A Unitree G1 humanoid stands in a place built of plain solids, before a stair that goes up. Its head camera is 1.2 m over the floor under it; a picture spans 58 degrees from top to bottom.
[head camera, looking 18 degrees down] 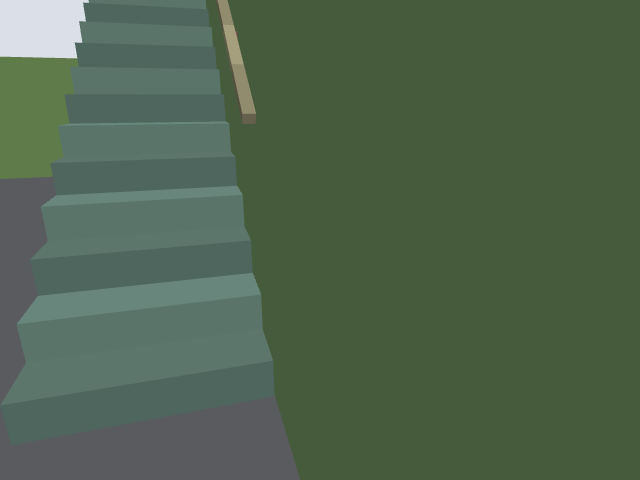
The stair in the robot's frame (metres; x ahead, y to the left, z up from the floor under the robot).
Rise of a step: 0.18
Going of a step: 0.27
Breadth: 0.98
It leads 16 degrees to the left of straight ahead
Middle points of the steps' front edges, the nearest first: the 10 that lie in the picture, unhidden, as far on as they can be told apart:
1.41 0.66 0.18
1.67 0.74 0.35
1.93 0.81 0.53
2.19 0.89 0.70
2.45 0.97 0.88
2.71 1.04 1.06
2.97 1.12 1.23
3.23 1.20 1.41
3.49 1.27 1.58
3.75 1.35 1.76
